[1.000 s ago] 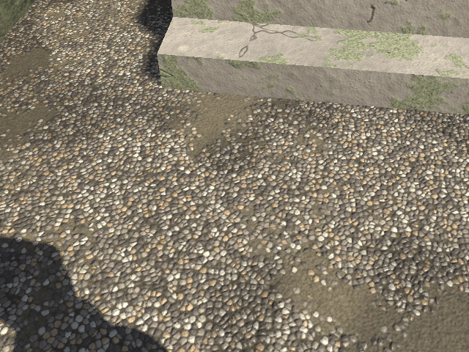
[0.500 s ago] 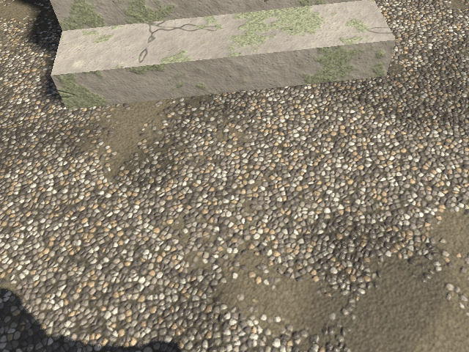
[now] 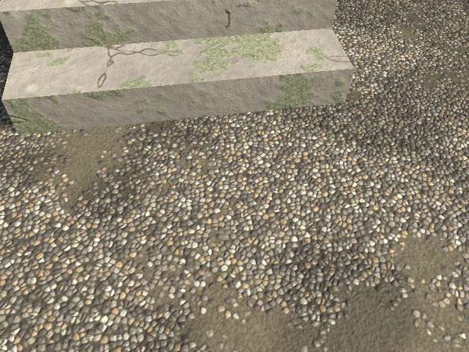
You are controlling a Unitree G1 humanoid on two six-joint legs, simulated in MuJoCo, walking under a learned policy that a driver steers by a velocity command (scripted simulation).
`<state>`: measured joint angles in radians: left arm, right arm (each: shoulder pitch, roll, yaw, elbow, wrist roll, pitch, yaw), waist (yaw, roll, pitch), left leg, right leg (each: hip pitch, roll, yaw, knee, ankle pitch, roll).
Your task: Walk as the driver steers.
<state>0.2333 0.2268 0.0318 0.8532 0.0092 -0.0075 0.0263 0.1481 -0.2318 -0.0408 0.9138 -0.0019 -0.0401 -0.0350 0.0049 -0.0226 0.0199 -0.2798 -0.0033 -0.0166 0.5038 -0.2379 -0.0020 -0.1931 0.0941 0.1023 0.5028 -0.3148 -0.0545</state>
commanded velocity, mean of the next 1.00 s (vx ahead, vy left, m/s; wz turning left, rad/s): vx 0.25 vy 0.00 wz -0.02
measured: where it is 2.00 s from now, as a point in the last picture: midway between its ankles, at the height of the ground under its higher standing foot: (216, 246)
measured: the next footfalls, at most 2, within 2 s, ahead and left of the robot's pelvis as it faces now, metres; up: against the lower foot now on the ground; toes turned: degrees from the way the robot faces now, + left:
right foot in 1.08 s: +0.48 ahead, -0.06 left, +0.00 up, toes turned -1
left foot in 1.62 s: +0.76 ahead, +0.19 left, +0.00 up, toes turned +3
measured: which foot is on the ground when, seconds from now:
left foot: down 0.00-1.00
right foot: down 0.00-0.58, up 0.60-1.00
